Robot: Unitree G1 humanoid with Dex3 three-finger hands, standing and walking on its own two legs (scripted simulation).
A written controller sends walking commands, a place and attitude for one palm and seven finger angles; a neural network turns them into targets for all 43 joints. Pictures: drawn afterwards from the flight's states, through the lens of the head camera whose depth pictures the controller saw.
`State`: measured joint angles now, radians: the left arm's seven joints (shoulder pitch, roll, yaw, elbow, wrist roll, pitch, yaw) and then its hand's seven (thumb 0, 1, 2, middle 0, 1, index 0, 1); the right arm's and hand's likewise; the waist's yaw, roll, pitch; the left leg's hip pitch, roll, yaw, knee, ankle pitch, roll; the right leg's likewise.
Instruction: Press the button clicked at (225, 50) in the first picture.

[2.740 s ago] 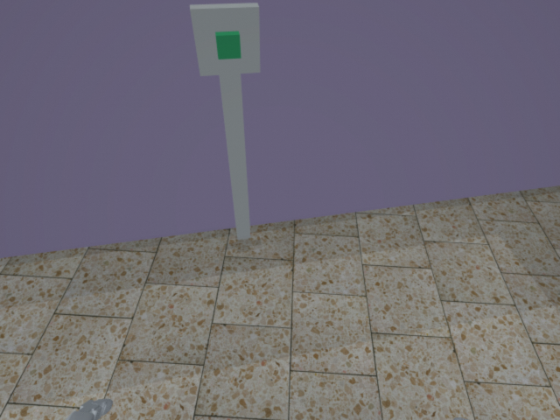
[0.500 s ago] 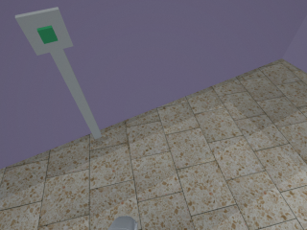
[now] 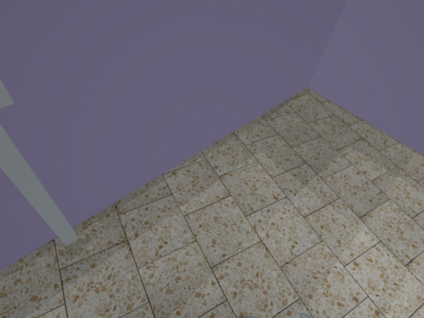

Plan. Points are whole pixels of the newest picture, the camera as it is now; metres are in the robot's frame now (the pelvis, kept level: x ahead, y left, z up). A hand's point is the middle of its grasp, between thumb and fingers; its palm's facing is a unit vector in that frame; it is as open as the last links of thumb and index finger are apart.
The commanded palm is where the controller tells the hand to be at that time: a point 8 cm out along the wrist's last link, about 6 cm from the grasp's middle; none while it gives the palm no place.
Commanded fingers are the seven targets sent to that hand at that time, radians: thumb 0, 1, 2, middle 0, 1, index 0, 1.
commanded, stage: walk to a spot facing it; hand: left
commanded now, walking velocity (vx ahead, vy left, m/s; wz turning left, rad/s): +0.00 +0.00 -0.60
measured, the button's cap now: out of the picture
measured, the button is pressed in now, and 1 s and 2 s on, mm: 0 0 0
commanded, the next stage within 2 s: turn to face it in 0.62 s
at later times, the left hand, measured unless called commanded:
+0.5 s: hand (166, 263) +0.26 +0.12 -0.17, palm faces -0.34 -0.92 -0.18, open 7.4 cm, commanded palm none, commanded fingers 0.00 0.90 0.90 -0.20 -0.30 -0.20 -0.30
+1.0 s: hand (152, 248) +0.30 +0.16 -0.18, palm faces -0.33 -0.92 -0.21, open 7.4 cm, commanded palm none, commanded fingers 0.00 0.90 0.90 -0.20 -0.30 -0.20 -0.30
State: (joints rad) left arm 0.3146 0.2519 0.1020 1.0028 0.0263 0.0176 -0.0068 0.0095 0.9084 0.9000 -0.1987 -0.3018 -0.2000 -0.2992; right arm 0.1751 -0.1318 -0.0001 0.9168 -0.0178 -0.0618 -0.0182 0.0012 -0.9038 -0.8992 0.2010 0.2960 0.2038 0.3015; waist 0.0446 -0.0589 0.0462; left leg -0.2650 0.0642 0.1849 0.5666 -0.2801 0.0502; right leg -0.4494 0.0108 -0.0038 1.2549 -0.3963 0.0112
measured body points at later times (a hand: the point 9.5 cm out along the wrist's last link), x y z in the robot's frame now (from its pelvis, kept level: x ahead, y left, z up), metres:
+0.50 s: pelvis +0.09 +0.00 -0.02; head +0.14 -0.02 +0.43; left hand +0.28 +0.17 -0.16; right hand -0.03 -0.20 -0.17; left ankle +0.03 +0.08 -0.73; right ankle +0.07 -0.10 -0.74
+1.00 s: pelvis +0.16 +0.01 +0.00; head +0.18 +0.03 +0.45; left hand +0.31 +0.21 -0.16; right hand +0.15 -0.24 -0.13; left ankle +0.22 +0.10 -0.73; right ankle +0.06 -0.09 -0.71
